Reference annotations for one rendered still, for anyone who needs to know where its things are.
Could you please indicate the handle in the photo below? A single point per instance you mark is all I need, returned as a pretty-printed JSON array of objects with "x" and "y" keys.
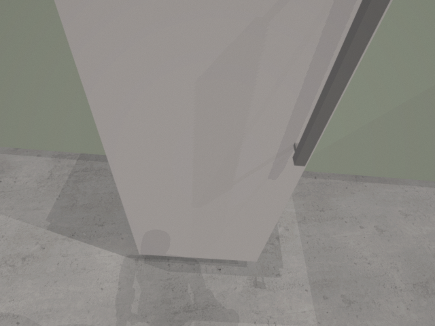
[{"x": 360, "y": 32}]

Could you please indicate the fridge door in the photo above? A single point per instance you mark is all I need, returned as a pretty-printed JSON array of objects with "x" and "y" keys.
[{"x": 198, "y": 104}]

